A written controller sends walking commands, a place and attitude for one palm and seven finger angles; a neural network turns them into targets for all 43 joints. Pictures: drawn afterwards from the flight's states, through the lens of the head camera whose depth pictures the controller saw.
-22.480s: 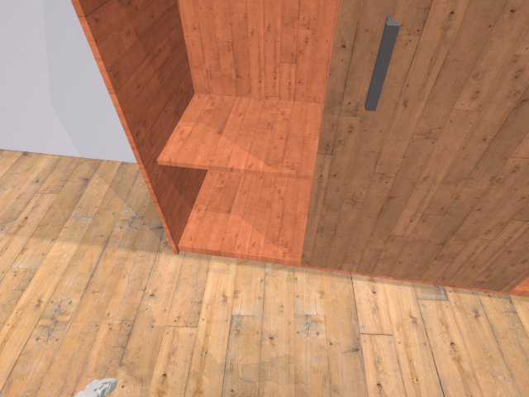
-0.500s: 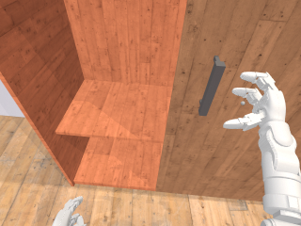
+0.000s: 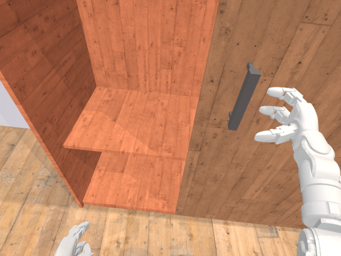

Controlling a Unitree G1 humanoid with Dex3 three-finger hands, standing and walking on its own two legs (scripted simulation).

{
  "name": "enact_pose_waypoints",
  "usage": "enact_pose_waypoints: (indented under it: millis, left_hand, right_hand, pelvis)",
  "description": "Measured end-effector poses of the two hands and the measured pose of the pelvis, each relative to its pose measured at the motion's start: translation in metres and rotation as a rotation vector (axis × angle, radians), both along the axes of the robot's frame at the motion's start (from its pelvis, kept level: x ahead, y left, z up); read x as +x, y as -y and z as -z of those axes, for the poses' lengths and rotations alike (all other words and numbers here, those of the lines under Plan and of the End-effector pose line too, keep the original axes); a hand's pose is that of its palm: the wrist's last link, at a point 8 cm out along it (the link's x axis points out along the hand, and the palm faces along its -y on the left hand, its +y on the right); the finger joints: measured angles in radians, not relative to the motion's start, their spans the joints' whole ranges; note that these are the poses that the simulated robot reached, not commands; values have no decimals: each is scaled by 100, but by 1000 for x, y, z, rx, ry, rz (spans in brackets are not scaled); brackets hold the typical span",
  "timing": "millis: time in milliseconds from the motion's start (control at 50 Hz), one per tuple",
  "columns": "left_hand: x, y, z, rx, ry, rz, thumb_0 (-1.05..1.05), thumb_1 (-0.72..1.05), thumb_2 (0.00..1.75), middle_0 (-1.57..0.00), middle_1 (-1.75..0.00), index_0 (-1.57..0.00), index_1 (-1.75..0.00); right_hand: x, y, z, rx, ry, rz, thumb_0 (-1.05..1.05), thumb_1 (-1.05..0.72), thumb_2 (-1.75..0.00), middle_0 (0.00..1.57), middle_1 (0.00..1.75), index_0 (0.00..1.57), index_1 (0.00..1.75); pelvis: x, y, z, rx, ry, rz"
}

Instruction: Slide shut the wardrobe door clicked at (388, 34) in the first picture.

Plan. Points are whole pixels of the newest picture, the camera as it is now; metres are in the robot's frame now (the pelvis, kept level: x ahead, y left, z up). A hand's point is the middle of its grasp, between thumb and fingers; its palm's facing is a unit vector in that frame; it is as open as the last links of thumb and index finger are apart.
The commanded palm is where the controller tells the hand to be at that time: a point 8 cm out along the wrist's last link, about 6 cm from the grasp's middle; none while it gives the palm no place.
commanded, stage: move the hooked fingers beside the handle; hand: right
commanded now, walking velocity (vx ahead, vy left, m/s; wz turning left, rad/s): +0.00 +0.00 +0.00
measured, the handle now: (240, 97) +0.47 -0.12 +0.16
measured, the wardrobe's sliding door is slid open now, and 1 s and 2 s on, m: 0.54 0.54 0.54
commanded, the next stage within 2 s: feel for the door with the fingertips in 1.14 s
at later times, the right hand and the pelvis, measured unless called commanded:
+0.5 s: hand (271, 122) +0.38 -0.18 +0.17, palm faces +0.04 +1.00 -0.03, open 14.0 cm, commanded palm +0.37 -0.23 +0.17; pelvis +0.01 +0.00 +0.00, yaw +1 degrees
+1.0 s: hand (271, 110) +0.42 -0.18 +0.18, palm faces +0.03 +1.00 -0.04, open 13.9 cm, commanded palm +0.39 -0.23 +0.16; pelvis +0.00 +0.00 +0.00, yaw +0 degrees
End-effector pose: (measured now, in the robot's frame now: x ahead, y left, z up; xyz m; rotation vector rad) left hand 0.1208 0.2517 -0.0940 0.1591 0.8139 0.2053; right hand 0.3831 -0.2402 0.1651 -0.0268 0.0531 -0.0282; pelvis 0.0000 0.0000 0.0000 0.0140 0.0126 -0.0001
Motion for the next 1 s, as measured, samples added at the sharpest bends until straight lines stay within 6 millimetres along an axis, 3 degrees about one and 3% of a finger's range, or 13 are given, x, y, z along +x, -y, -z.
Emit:
enact_pose_waypoints:
  millis: [80,180,240,320,380,420,520,600,700,760,840,920,1000]
  left_hand:
    - [-1,-1,1,5,-7,-2,1,90,90,-20,-30,-20,-30]
    - [-1,0,0,10,-11,3,1,90,90,-20,-30,-20,-30]
    - [0,1,0,-1,-11,-4,1,90,90,-20,-30,-20,-30]
    - [3,0,1,-13,-14,-15,1,90,90,-20,-30,-20,-30]
    - [4,-2,1,-11,-13,-17,1,90,90,-20,-30,-20,-30]
    - [6,-2,0,-3,-9,-12,1,90,90,-20,-30,-20,-30]
    - [13,1,-3,13,8,17,1,90,90,-20,-30,-20,-30]
    - [21,4,-6,6,26,23,1,90,90,-20,-30,-20,-30]
    - [22,5,-6,-5,38,19,1,90,90,-20,-30,-20,-30]
    - [18,4,-6,2,33,18,1,90,90,-20,-30,-20,-30]
    - [9,4,-5,17,11,21,1,90,90,-20,-30,-20,-30]
    - [0,4,-2,13,-12,8,1,90,90,-20,-30,-20,-30]
    - [-10,2,4,-2,-44,-13,1,90,90,-20,-30,-20,-30]
  right_hand:
    - [-2,-8,18,3,-10,-2,-1,50,-30,30,120,30,120]
    - [-7,-18,-13,-4,199,-7,-1,49,-30,30,120,30,120]
    - [-2,-14,-27,-6,213,-4,-1,50,-30,31,120,30,120]
    - [5,-4,-7,-3,46,7,-1,50,-30,31,120,30,120]
    - [-1,-1,16,-1,-31,15,-1,49,-30,30,120,30,120]
    - [-10,-4,19,-8,1,16,-1,49,-30,30,120,30,120]
    - [-25,-11,-13,-8,210,4,-1,50,-30,30,120,30,120]
    - [-17,-4,-26,-4,192,8,-1,50,-30,31,120,30,120]
    - [-8,0,5,0,-15,10,-1,50,-30,30,120,30,120]
    - [-12,-7,16,5,-8,0,-1,50,-30,30,120,30,120]
    - [-13,-12,-2,10,138,0,-1,50,-30,30,120,30,120]
    - [-2,-9,-25,-9,195,9,-1,50,-30,31,120,30,120]
    - [11,-4,-12,-12,57,4,-1,50,-30,31,120,30,120]
  pelvis:
    - [1,1,0,-2,-12,-8]
    - [8,0,-1,-6,2,-14]
    - [11,-1,-1,-5,10,-14]
    - [11,-1,0,-4,3,-13]
    - [10,0,-1,-4,-5,-15]
    - [10,1,-1,-5,-4,-16]
    - [13,0,-1,-6,13,-8]
    - [10,-2,-1,-4,22,-1]
    - [4,0,0,-2,6,2]
    - [3,1,0,-2,1,-2]
    - [3,1,-1,-3,10,-6]
    - [4,0,0,-2,15,-5]
    - [3,2,0,-1,0,-7]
